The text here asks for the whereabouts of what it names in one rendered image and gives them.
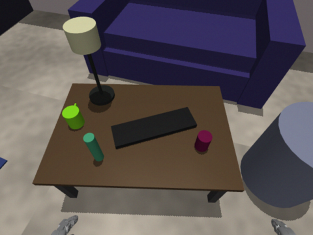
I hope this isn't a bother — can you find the left robot hand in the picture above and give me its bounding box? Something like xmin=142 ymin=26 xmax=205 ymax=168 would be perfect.
xmin=51 ymin=215 xmax=78 ymax=235

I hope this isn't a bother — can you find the right robot hand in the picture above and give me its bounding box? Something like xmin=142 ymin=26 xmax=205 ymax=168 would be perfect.
xmin=271 ymin=219 xmax=296 ymax=235

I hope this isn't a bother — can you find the desk lamp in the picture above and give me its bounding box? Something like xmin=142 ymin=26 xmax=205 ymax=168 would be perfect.
xmin=63 ymin=17 xmax=115 ymax=106

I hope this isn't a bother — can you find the coffee table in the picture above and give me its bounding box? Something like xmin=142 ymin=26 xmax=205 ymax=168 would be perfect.
xmin=32 ymin=83 xmax=245 ymax=203

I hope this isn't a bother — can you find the sofa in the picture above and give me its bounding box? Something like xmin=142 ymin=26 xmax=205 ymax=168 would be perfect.
xmin=68 ymin=0 xmax=306 ymax=109

